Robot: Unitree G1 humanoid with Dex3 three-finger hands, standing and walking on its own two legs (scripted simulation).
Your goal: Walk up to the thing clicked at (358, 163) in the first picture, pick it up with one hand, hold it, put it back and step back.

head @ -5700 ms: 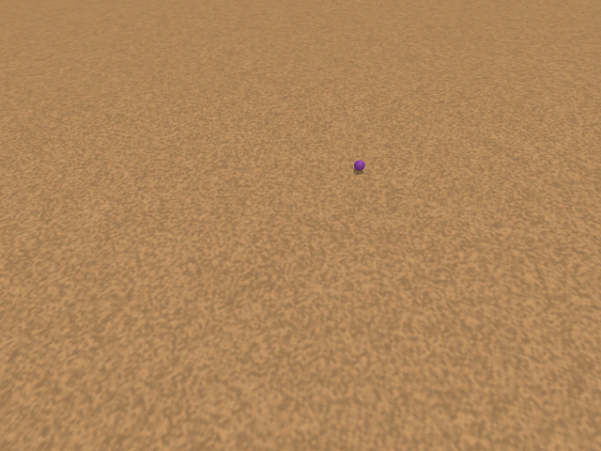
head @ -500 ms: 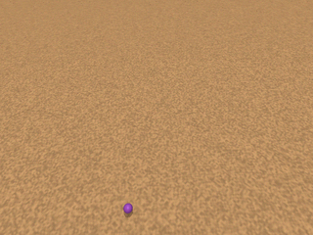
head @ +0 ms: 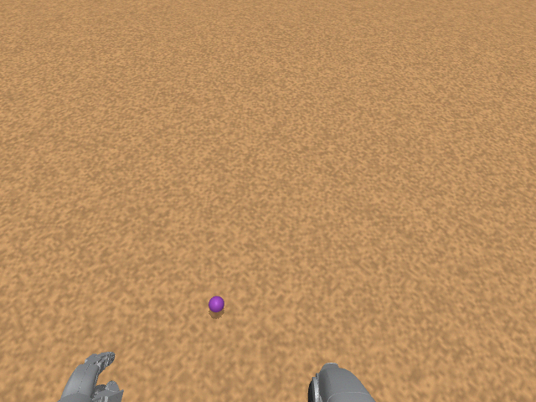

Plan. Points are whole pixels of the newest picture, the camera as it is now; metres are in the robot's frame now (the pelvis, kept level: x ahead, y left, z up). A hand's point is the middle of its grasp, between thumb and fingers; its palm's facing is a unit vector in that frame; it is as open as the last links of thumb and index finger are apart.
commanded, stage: walk up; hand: left
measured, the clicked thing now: (216, 304) +0.50 +0.19 -0.72
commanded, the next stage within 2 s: none
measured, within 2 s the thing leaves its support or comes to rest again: neither
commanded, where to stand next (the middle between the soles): +0.11 -0.03 m, yaw -2 degrees
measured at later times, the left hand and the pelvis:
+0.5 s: hand (145, 398) +0.15 +0.21 -0.11, palm faces -0.10 -0.91 -0.40, open 7.4 cm; pelvis +0.04 -0.05 +0.02, yaw -4 degrees
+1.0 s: hand out of the picture +0.15 +0.24 -0.15, palm faces -0.08 -0.91 -0.40, open 7.4 cm; pelvis +0.03 -0.03 +0.00, yaw -4 degrees
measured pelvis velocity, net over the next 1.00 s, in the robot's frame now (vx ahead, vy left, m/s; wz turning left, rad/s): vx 0.03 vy -0.03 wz -0.07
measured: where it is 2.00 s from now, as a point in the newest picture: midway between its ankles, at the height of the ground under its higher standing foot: outside the picture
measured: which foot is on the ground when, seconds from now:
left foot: down 0.00-0.38, up 0.40-0.74, down 0.76-1.00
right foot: up 0.00-0.36, down 0.38-0.78, up 0.80-1.00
